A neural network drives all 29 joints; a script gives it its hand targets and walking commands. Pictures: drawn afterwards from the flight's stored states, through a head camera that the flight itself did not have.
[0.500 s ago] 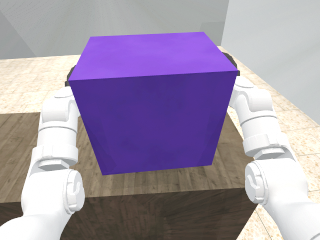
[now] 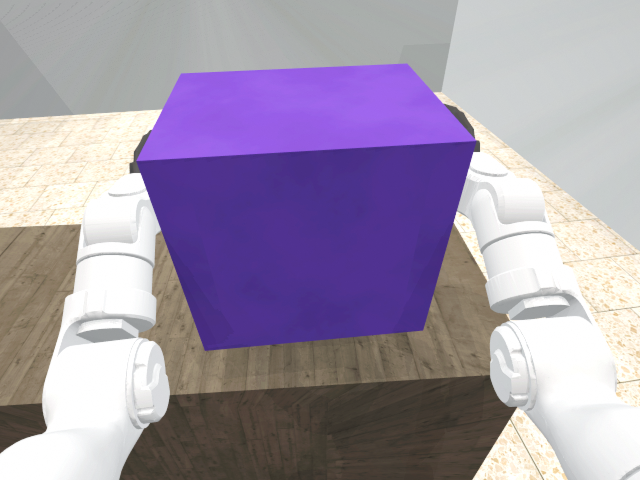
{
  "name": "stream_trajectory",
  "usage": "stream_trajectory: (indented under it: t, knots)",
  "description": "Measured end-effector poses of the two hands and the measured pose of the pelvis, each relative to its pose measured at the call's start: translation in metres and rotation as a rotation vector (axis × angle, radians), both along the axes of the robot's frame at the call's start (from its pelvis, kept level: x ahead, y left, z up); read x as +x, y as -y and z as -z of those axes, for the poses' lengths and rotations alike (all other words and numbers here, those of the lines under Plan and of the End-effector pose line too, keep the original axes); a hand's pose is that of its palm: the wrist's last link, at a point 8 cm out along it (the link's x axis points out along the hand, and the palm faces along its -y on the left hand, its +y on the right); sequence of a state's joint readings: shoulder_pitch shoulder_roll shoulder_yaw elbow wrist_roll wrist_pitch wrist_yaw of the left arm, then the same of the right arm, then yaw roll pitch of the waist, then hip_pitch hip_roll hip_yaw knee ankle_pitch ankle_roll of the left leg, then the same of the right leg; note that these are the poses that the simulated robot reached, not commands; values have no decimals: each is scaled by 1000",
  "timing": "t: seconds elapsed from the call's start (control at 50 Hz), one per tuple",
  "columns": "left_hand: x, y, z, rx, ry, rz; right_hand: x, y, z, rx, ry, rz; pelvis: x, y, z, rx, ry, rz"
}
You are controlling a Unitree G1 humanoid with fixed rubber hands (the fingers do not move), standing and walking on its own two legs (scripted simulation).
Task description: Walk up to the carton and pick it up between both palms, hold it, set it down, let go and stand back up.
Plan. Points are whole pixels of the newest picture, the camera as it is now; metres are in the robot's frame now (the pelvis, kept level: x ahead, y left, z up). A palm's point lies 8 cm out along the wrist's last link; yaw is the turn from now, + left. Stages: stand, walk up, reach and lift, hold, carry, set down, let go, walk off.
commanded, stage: hold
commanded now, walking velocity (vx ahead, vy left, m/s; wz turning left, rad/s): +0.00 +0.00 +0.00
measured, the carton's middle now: (306, 206) +0.39 +0.02 +0.20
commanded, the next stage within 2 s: none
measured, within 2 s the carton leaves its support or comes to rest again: neither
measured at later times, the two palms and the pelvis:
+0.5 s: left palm (148, 187) +0.38 +0.21 +0.24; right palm (460, 165) +0.39 -0.17 +0.25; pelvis +0.00 +0.00 +0.00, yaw +0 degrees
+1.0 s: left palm (148, 187) +0.38 +0.21 +0.24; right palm (460, 165) +0.39 -0.17 +0.25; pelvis +0.00 +0.00 +0.00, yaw +0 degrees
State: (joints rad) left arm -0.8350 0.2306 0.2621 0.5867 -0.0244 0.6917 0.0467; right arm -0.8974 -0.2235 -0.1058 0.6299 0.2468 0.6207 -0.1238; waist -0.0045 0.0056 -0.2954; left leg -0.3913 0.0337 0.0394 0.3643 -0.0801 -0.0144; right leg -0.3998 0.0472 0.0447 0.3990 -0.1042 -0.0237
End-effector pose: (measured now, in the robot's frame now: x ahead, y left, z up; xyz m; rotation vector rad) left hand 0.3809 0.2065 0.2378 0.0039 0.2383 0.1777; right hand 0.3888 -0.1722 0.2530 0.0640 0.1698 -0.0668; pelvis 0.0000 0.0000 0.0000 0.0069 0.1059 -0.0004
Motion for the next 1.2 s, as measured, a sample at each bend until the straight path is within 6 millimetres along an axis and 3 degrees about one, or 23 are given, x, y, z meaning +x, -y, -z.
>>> stream_trajectory:
  t: [1.2]
  knots:
    - [0, 0, 0, 0, 1, 1, 0, 0, 0, 0, 1, 1, 0, 0, 0, 0, 1, 0]
